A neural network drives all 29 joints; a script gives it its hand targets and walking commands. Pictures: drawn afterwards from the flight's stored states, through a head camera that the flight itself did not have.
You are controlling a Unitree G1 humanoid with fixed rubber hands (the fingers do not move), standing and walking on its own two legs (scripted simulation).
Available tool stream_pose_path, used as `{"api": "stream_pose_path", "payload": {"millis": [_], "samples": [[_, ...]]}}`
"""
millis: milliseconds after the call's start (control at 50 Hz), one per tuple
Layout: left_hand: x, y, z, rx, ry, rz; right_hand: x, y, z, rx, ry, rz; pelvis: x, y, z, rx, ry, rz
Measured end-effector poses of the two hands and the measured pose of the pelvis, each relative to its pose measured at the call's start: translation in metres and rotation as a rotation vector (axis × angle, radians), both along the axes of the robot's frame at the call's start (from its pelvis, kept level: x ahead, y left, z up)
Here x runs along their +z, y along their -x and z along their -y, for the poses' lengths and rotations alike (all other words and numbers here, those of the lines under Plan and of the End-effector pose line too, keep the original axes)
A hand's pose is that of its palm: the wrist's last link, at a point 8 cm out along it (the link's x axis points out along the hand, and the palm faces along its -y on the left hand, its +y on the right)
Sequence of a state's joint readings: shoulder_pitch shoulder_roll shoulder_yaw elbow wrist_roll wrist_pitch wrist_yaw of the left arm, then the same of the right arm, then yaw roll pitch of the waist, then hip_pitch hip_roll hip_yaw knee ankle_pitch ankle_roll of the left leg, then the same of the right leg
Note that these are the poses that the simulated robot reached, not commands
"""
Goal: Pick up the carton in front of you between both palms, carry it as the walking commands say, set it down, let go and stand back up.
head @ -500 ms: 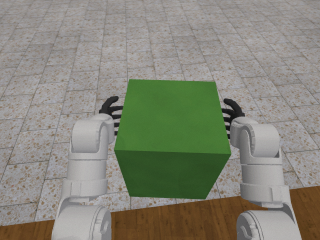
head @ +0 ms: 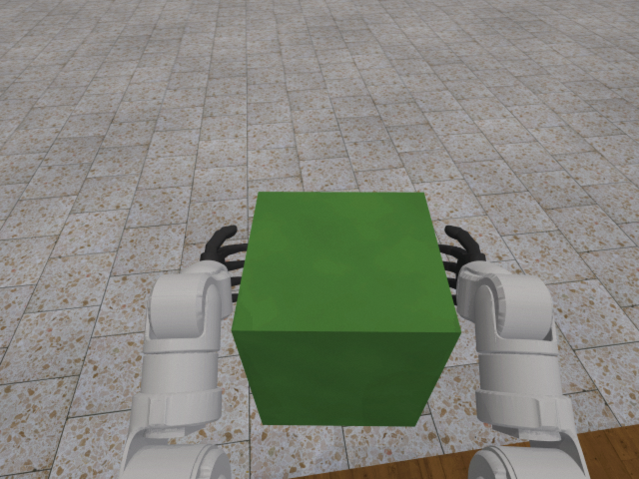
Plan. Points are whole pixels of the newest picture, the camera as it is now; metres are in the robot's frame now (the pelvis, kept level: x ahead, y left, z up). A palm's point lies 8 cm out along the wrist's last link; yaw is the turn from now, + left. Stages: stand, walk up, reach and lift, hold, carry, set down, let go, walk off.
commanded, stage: carry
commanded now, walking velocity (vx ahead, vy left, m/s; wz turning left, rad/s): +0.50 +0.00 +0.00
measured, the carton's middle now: (339, 313) +0.35 -0.01 +0.04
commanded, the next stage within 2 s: none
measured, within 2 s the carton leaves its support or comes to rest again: neither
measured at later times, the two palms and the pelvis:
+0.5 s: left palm (247, 186) +0.49 +0.12 +0.13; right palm (456, 171) +0.52 -0.17 +0.14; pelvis +0.15 -0.05 +0.03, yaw +2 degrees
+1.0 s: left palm (215, 138) +0.80 +0.25 +0.02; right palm (355, 140) +0.79 -0.05 +0.02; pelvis +0.44 +0.07 -0.05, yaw +1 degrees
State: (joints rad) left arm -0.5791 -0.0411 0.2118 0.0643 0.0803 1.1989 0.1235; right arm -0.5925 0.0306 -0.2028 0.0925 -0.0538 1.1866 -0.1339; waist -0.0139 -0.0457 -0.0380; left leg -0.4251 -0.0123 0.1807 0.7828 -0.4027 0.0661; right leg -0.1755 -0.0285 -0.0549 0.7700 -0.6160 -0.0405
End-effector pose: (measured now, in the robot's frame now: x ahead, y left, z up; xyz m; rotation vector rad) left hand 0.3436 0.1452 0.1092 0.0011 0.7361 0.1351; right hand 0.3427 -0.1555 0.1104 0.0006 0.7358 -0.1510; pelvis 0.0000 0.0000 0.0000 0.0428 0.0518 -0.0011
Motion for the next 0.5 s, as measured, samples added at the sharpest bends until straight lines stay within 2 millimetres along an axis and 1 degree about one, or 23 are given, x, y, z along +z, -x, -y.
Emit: {"api": "stream_pose_path", "payload": {"millis": [60,120,160,240,320,420,500], "samples": [[0.004,-0.018,0.006,-0.037,-0.015,-0.007,0.003,-0.01,0.005,-0.017,0.012,-0.007,0.005,-0.011,-0.003,-0.004,0.011,-0.002],[0.017,-0.038,0.016,-0.054,-0.017,-0.006,0.01,-0.02,0.015,-0.033,0.01,-0.007,0.015,-0.022,-0.002,0.003,0.025,-0.008],[0.026,-0.051,0.022,-0.055,-0.015,0.001,0.017,-0.031,0.021,-0.037,0.008,-0.001,0.02,-0.032,0.001,0.004,0.031,-0.015],[0.036,-0.078,0.032,-0.042,-0.015,0.015,0.029,-0.063,0.031,-0.033,-0.003,0.014,0.023,-0.061,0.013,0.004,0.033,-0.021],[0.035,-0.105,0.039,-0.011,-0.028,0.022,0.028,-0.104,0.039,0.007,-0.004,0.022,0.015,-0.096,0.032,0.019,0.044,-0.01],[0.02,-0.123,0.033,0.036,-0.035,-0.037,0.021,-0.146,0.03,0.082,-0.017,-0.036,0.024,-0.129,0.045,0.025,0.03,-0.019],[0.025,-0.147,0.022,0.075,-0.03,-0.023,0.026,-0.179,0.019,0.112,-0.017,-0.021,0.031,-0.153,0.048,0.029,0.024,-0.03]]}}
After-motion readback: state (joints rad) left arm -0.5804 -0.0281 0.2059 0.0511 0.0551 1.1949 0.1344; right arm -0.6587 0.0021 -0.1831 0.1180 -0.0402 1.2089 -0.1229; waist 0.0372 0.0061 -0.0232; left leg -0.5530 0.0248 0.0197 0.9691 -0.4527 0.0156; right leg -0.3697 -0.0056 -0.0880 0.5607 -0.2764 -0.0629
